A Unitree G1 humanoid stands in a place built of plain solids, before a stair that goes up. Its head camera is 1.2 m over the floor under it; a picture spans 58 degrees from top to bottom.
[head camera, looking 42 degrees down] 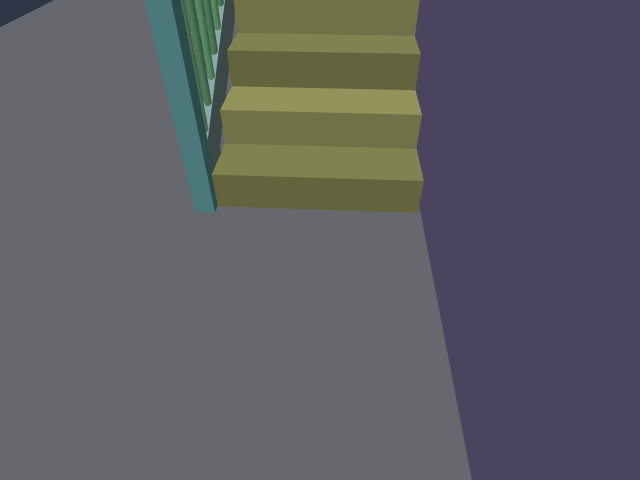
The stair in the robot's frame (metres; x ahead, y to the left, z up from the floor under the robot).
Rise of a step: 0.17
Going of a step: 0.26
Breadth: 0.90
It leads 3 degrees to the right of straight ahead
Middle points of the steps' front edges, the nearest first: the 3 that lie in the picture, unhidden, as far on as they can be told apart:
1.54 0.01 0.17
1.80 0.00 0.34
2.06 -0.01 0.51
